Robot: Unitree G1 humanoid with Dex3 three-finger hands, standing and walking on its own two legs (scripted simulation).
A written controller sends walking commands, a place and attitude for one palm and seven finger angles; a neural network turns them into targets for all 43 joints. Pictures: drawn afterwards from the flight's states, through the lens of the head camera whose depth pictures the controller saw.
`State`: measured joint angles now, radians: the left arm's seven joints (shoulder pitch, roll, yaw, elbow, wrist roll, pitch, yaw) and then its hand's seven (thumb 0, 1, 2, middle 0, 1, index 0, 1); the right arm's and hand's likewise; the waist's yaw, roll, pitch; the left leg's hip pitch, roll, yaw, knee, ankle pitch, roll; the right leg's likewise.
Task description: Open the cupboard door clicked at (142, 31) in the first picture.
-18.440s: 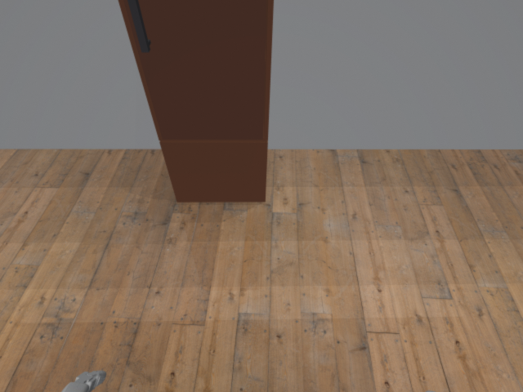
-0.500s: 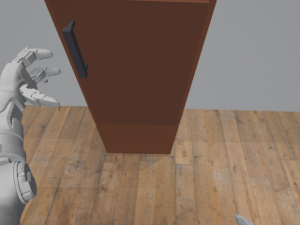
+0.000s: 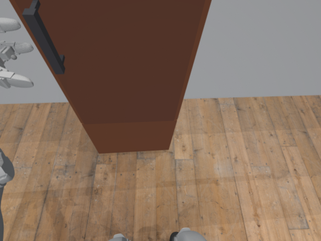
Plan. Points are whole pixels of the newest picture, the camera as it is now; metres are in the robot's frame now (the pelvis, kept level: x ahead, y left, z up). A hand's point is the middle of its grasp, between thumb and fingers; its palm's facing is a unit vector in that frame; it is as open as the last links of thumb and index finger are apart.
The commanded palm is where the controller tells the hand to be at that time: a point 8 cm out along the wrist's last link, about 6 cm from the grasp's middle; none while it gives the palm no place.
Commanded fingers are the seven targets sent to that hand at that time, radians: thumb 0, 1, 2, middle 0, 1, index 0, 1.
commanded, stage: move the hooked fingers beside the handle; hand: left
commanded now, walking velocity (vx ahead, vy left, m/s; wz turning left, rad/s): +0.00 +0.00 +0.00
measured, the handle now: (49, 40) +0.57 +0.23 +0.13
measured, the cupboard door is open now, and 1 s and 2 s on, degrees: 0 0 0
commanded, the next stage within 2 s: slide the fingers in behind the handle in 0.90 s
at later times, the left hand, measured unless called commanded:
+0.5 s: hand (9, 53) +0.51 +0.30 +0.14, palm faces +0.02 -1.00 -0.01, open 14.0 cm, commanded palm +0.50 +0.34 +0.14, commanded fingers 0.00 -0.50 0.30 -0.30 -1.20 -0.30 -1.20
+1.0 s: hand (10, 56) +0.51 +0.30 +0.14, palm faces +0.01 -1.00 -0.01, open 14.0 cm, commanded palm +0.49 +0.33 +0.13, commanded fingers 0.00 -0.50 0.30 -0.30 -1.20 -0.30 -1.20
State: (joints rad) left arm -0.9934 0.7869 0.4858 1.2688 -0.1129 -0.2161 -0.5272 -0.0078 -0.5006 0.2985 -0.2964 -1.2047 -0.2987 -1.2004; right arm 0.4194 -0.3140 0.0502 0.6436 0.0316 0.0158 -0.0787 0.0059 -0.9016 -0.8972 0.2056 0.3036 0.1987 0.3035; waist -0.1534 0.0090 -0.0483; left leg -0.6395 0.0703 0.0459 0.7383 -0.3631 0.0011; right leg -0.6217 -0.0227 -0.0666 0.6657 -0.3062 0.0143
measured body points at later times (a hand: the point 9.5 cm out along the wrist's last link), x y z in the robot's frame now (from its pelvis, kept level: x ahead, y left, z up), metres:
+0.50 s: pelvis +0.02 +0.01 +0.00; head +0.13 +0.03 +0.43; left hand +0.51 +0.35 +0.14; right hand +0.00 -0.26 -0.10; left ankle -0.01 +0.12 -0.71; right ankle +0.00 -0.13 -0.71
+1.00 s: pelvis +0.01 +0.01 -0.01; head +0.12 +0.03 +0.43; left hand +0.50 +0.35 +0.14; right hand +0.02 -0.26 -0.11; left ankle -0.01 +0.12 -0.71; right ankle +0.00 -0.13 -0.71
